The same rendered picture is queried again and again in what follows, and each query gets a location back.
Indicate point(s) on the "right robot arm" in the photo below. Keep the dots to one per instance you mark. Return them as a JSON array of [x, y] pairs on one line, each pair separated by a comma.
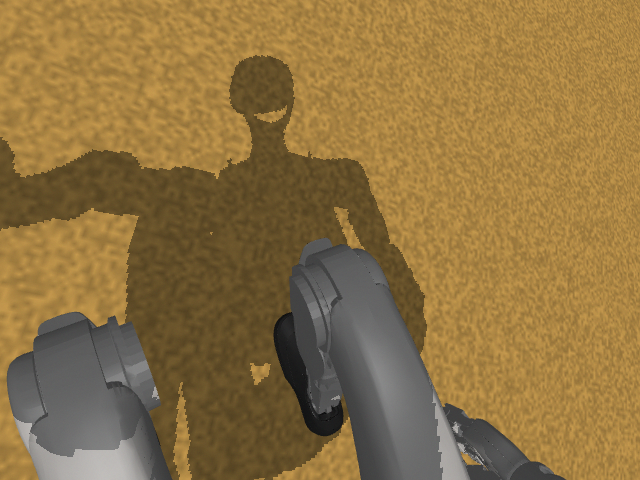
[[534, 471]]

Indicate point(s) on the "right robot foot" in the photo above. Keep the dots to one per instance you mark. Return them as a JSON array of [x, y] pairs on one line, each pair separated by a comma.
[[294, 369]]

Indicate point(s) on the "right robot hand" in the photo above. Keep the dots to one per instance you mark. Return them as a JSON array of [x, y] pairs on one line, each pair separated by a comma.
[[485, 445]]

